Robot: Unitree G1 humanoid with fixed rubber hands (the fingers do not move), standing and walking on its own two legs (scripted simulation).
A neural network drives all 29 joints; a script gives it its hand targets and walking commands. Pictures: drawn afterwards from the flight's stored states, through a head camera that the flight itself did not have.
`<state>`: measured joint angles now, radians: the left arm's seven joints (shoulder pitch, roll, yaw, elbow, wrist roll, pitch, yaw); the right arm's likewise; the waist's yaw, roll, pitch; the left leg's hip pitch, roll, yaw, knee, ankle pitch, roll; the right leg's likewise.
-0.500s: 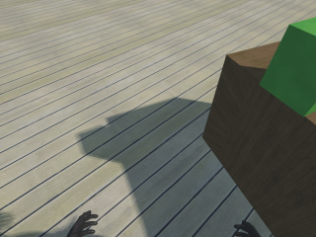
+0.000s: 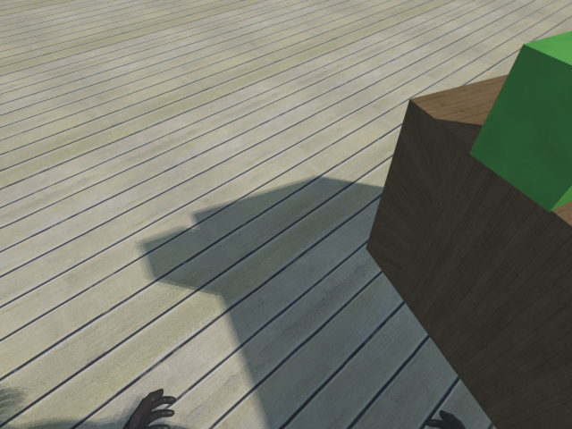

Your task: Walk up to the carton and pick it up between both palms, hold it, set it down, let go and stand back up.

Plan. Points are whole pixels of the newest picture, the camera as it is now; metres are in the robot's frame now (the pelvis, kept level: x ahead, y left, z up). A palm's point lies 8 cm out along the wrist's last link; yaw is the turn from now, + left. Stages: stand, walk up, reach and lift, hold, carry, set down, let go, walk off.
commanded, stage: stand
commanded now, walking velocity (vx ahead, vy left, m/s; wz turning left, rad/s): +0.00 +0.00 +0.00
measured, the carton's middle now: (570, 118) +0.68 -0.54 +0.09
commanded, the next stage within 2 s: walk up in 0.96 s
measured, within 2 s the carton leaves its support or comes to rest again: neither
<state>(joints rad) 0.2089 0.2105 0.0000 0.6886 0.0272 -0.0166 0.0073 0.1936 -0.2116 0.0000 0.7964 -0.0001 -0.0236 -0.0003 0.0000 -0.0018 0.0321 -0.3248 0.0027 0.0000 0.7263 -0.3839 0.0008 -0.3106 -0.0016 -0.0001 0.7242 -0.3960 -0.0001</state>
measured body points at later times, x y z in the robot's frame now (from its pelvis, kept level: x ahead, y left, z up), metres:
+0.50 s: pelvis -0.01 +0.00 +0.00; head -0.01 +0.00 +0.45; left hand +0.12 +0.24 -0.11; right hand +0.10 -0.24 -0.12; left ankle +0.00 +0.12 -0.72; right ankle -0.01 -0.12 -0.72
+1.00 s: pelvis -0.03 +0.00 +0.00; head -0.03 +0.00 +0.45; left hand +0.09 +0.24 -0.12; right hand +0.07 -0.24 -0.13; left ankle +0.00 +0.12 -0.72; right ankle -0.01 -0.12 -0.72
